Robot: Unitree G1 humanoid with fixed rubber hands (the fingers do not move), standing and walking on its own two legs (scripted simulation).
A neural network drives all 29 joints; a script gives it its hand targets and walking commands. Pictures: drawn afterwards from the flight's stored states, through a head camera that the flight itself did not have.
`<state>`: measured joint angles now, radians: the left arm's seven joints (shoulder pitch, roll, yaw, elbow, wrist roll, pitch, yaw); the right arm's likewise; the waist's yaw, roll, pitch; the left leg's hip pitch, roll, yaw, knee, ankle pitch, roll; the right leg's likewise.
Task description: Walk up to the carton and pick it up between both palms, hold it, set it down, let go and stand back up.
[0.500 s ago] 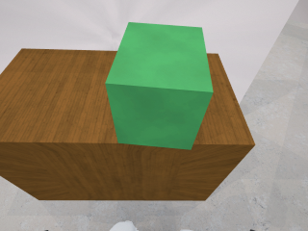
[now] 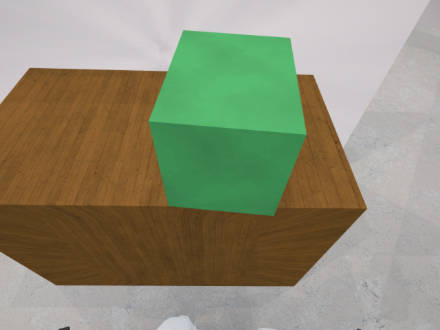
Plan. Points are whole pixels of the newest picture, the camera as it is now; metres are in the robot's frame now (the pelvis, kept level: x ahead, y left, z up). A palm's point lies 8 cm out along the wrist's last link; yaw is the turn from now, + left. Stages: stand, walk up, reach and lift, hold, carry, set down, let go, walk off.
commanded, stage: walk up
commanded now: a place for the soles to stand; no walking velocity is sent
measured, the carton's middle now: (228, 123) +0.53 +0.00 +0.06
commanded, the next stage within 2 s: reach and lift in 0.26 s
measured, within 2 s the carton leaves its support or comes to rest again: neither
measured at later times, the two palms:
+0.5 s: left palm (64, 318) +0.15 +0.29 -0.09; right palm out of the picture +0.14 -0.29 -0.10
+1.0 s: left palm (69, 324) +0.14 +0.26 -0.06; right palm out of the picture +0.14 -0.26 -0.05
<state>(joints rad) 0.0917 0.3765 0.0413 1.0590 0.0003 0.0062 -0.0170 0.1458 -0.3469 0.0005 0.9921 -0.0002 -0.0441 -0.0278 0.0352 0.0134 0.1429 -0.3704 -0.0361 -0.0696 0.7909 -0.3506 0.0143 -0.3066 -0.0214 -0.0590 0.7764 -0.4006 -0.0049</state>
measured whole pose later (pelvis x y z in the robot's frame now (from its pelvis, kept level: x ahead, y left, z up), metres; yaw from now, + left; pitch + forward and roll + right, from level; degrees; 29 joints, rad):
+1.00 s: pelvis -0.01 -0.01 +0.02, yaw -2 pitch -3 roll +0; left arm 0.23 0.35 0.04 0.37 0.00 0.25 0.04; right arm 0.18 -0.26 -0.01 0.69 -0.01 -0.18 0.04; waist 0.03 -0.06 0.14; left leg -0.30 -0.01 -0.05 0.60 -0.24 -0.02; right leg -0.26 0.00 -0.04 0.62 -0.29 -0.01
